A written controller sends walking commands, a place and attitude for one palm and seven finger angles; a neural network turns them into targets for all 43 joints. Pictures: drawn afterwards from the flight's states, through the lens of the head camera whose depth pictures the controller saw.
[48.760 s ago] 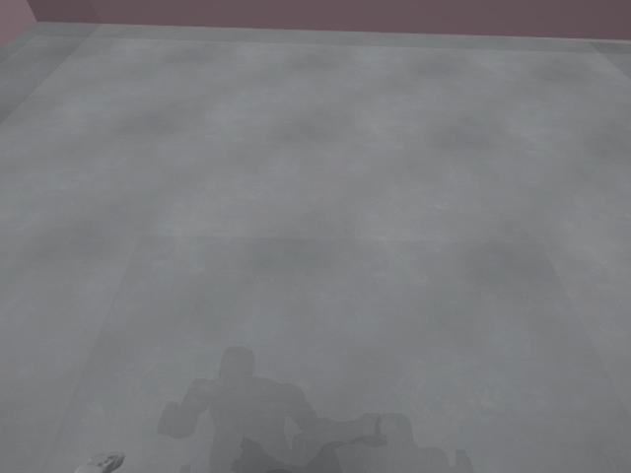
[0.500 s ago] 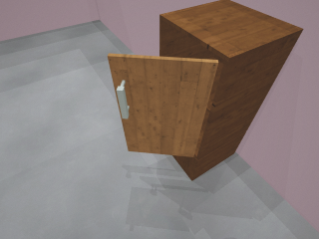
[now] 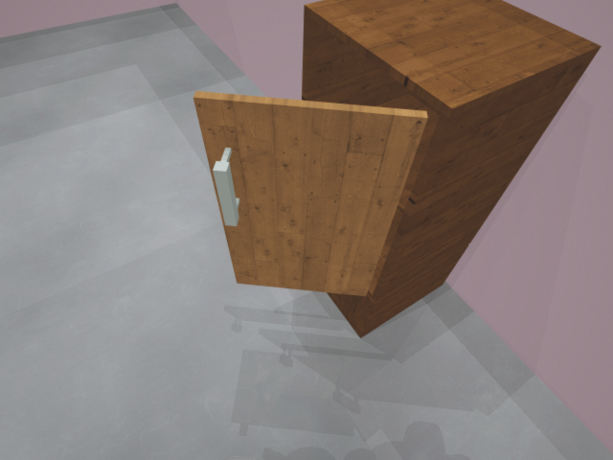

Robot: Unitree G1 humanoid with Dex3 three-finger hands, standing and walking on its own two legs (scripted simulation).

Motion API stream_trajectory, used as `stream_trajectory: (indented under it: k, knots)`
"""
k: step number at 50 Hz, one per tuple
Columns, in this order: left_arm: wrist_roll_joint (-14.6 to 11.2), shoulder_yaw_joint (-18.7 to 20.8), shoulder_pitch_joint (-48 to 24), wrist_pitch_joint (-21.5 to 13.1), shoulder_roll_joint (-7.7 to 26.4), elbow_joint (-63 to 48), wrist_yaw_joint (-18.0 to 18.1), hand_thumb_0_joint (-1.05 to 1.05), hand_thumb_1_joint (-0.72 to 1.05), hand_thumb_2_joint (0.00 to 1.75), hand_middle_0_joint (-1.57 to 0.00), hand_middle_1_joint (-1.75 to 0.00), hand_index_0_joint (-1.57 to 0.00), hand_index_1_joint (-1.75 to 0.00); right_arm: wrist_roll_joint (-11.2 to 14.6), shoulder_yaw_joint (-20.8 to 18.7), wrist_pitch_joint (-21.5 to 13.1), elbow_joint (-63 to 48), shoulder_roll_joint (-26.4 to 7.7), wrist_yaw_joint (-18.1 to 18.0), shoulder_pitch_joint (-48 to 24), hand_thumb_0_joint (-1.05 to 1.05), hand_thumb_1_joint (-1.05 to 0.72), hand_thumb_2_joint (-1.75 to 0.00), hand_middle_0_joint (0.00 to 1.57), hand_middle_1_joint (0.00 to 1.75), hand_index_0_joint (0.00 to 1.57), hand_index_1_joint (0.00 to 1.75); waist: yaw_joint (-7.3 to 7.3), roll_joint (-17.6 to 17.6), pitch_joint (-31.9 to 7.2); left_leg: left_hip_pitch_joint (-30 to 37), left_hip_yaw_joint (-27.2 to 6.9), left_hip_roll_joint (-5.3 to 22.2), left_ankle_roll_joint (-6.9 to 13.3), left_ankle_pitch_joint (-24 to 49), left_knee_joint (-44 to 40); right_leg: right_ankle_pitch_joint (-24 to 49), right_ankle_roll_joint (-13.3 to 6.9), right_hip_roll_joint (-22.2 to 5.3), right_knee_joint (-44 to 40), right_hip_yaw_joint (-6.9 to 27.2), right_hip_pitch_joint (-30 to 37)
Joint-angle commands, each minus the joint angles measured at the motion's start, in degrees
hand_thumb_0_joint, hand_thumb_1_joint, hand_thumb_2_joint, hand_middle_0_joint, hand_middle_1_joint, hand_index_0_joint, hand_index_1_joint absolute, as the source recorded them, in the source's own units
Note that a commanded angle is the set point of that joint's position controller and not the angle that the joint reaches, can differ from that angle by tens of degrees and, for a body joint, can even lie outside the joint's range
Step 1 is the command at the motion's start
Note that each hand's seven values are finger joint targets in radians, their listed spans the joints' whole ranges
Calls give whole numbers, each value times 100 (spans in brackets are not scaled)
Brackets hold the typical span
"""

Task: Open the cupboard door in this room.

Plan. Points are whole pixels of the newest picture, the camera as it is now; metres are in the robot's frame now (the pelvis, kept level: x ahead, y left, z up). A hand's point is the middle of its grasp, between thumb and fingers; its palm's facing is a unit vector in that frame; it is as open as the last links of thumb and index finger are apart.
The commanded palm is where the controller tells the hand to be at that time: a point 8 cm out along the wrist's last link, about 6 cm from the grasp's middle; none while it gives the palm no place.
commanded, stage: come to a stop and stand still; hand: left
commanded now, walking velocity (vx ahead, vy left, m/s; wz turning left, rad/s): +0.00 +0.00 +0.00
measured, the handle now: (229, 187) +0.56 +0.18 -0.04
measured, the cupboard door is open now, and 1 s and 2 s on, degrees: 52 52 52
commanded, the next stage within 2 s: look again from close up in 0.66 s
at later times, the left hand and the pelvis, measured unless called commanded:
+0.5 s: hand out of the picture +0.00 +0.22 -0.17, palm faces +0.01 -0.98 -0.22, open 7.4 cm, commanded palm none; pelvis -0.05 +0.03 +0.00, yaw +0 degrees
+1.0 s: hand out of the picture -0.06 +0.20 -0.17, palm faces +0.00 -0.98 -0.18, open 7.4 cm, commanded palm none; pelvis -0.05 +0.03 +0.00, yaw -1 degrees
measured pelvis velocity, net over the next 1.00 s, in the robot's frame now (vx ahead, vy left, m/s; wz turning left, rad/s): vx -0.05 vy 0.03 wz -0.02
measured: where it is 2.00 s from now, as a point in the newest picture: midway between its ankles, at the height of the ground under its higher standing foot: outside the picture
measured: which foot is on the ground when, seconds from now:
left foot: down 0.00-1.00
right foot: down 0.00-1.00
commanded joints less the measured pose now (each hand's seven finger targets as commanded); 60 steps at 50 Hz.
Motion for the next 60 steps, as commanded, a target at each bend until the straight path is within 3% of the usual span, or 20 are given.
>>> stream_trajectory:
  k: [1,2,3,4,5,7,9,10,11,13,15,18,21,25,31,34,52,60]
  knots:
    - [-61,122,157,67,687,-921,31,0,90,90,-20,-30,-20,-30,-77,-179,-282,-827,-832,23,141,0,-90,-90,20,30,20,30,-44,1181,-1108,848,-895,906,415,3064,-1696,1200,-35,-139,514,285,-247]
    - [-30,80,381,104,529,-930,-4,0,90,90,-20,-30,-20,-30,-120,-184,-257,-992,-1092,29,197,0,-90,-90,20,30,20,30,-35,1260,-814,453,-1448,1612,809,2845,-1953,-643,17,135,723,-37,-515]
    - [-23,71,508,76,371,-968,-43,0,90,90,-20,-30,-20,-30,-149,-211,-211,-1099,-1171,12,75,0,-90,-90,20,30,20,30,64,560,-467,-123,-1236,1576,917,2445,-1854,-772,17,205,575,-97,-346]
    - [4,53,576,49,320,-899,-72,0,90,90,-20,-30,-20,-30,-143,-192,-249,-1110,-1092,-9,-113,0,-90,-90,20,30,20,30,123,863,-170,-348,-1147,1304,818,2673,-1658,-175,-11,231,439,-87,-401]
    - [18,66,721,20,385,-845,-84,0,90,90,-20,-30,-20,-30,-117,-155,-272,-1114,-999,-16,-144,0,-90,-90,20,30,20,30,130,1166,-241,-331,-986,1132,713,2865,-1486,278,-55,197,343,14,-296]
    - [9,76,859,-77,556,-817,-89,0,90,90,-20,-30,-20,-30,-102,-89,-275,-1139,-804,3,-51,0,-90,-90,20,30,20,30,94,608,-589,-206,-576,696,451,2425,-975,1242,-180,-14,-85,446,2]
    - [-21,119,616,-122,805,-861,-77,0,90,90,-20,-30,-20,-30,-67,-56,-234,-1131,-593,24,137,0,-90,-90,20,30,20,30,-107,-227,-678,-137,-180,251,234,1056,-555,992,-397,-606,-704,1213,-215]
    - [-26,115,504,-140,853,-895,-73,0,90,90,-20,-30,-20,-30,-63,-47,-224,-1085,-516,36,213,0,-90,-90,20,30,20,30,-175,-277,-594,0,-172,182,218,781,-598,614,-491,-763,-933,1367,-463]
    - [-23,108,388,-141,860,-905,-70,0,90,90,-20,-30,-20,-30,-69,-40,-230,-1030,-501,53,286,0,-90,-90,20,30,20,30,-222,-223,-502,143,-201,193,230,798,-750,223,-479,-733,-1018,1274,-676]
    - [-15,63,306,-119,755,-894,-78,0,90,90,-20,-30,-20,-30,-81,-28,-271,-951,-542,95,345,0,-90,-90,20,30,20,30,-214,187,-279,237,-406,331,315,926,-1232,-296,-314,-412,-940,917,-880]
    - [-26,46,400,-112,645,-809,-83,0,90,90,-20,-30,-20,-30,-87,-32,-306,-918,-693,102,257,0,-90,-90,20,30,20,30,-97,441,-214,-157,-796,604,420,764,-1787,-250,-129,-80,-667,525,-584]
    - [-25,19,682,-144,538,-601,-92,0,90,90,-20,-30,-20,-30,-87,-23,-346,-832,-774,102,144,0,-90,-90,20,30,20,30,65,635,-392,-507,-968,749,464,437,-2200,177,-47,-9,-534,263,70]
    - [-25,3,767,-149,439,-432,-102,0,90,90,-20,-30,-20,-30,-84,-15,-340,-659,-741,102,228,0,-90,-90,20,30,20,30,64,648,-359,-605,-1003,742,439,-55,-2441,157,-32,-31,-577,239,134]
    - [-11,6,828,-172,408,-265,-102,0,90,90,-20,-30,-20,-30,-75,-32,-341,-461,-690,99,381,0,-90,-90,20,30,20,30,57,324,-293,-611,-942,692,412,-157,-2479,1,-38,-128,-807,344,145]
    - [-15,-11,882,-197,426,-6,-98,0,90,90,-20,-30,-20,-30,-63,0,-335,-112,-667,102,557,0,-90,-90,20,30,20,30,14,375,-171,-548,-881,631,357,-249,-2507,-295,-58,-213,-1079,513,-8]
    - [-24,-27,933,-220,413,122,-94,0,90,90,-20,-30,-20,-30,-49,22,-352,47,-644,97,654,0,-90,-90,20,30,20,30,2,373,-275,-401,-838,619,341,-52,-2474,-216,-71,-262,-1164,570,34]
    - [-16,-85,1173,-261,164,579,-46,0,90,90,-20,-30,-20,-30,-8,54,-334,569,-408,81,880,0,-90,-90,20,30,20,30,-18,193,25,-258,-753,609,274,51,-2555,-260,-28,-278,-1428,618,-140]
    - [-15,-81,1205,-275,55,630,-39,0,90,90,-20,-30,-20,-30,-4,57,-360,629,-339,68,873,0,-90,-90,20,30,20,30,-5,306,-23,-200,-787,643,267,154,-2639,46,-24,-259,-1361,569,-47]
